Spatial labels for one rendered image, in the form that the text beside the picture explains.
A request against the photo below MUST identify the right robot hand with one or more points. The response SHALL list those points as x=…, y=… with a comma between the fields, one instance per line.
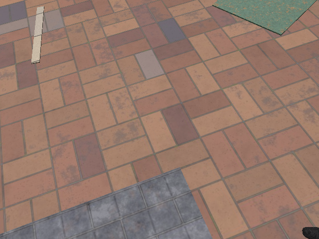
x=311, y=232

